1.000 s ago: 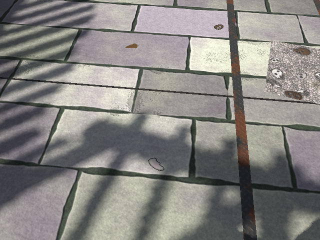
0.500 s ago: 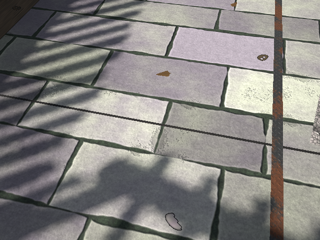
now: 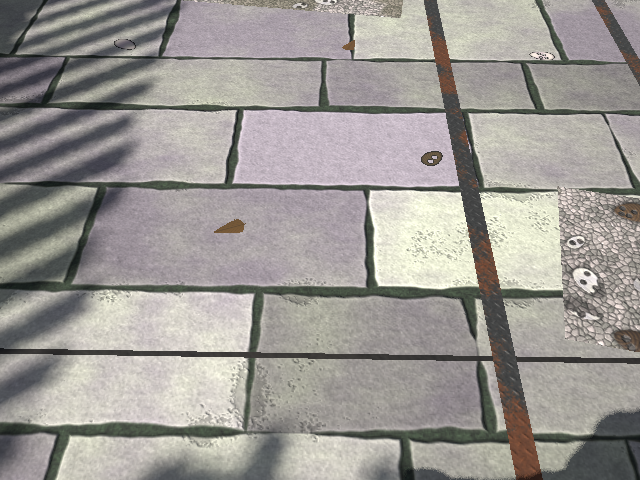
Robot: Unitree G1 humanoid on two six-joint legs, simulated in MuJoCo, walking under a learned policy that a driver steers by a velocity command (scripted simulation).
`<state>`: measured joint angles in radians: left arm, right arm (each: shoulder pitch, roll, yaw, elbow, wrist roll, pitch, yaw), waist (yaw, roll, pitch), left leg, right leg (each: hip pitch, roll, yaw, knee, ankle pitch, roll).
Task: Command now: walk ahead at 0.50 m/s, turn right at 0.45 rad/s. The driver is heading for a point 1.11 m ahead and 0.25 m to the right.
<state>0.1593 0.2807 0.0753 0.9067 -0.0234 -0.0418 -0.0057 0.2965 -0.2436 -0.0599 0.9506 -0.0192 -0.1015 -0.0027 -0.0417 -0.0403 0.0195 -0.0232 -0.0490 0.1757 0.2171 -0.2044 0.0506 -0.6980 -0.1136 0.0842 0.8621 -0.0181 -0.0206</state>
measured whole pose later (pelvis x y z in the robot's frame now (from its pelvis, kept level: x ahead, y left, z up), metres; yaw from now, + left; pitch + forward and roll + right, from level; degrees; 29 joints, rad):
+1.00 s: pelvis +0.57 -0.12 +0.00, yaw -25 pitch +2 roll +1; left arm 0.16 0.28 0.06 0.73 -0.01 -0.06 0.00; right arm 0.34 -0.26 -0.05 0.90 0.01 -0.09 0.02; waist -0.07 -0.04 0.02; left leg -0.13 -0.05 0.02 0.27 -0.18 0.05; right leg -0.63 -0.10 0.05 0.84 -0.18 -0.01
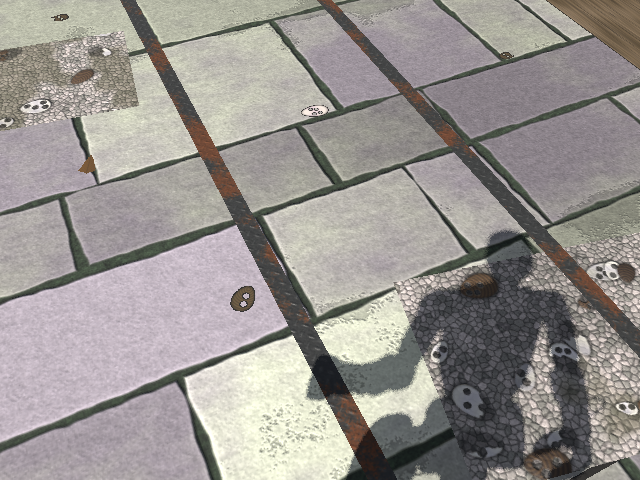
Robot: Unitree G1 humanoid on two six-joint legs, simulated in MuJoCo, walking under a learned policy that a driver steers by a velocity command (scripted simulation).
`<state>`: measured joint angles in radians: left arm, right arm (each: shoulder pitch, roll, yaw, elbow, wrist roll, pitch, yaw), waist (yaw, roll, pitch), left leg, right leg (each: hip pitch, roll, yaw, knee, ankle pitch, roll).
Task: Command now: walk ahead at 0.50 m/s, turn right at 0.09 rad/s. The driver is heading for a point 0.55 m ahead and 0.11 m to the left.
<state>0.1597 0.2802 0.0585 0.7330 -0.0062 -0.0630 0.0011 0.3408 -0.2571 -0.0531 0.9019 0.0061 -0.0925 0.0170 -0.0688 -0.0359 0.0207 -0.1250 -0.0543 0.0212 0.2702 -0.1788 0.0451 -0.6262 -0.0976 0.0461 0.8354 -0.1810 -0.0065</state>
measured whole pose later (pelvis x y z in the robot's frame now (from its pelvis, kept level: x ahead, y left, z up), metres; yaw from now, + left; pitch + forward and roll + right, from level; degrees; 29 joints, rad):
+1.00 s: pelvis +0.49 +0.03 -0.01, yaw +20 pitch +2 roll +0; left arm 0.13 0.30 0.06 0.82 0.00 -0.04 0.03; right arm 0.16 -0.26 -0.05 0.79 -0.02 -0.04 0.02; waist -0.01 -0.03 0.07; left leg -0.28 -0.07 0.03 0.38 -0.13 0.09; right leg -0.57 -0.10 0.04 0.97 -0.34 0.06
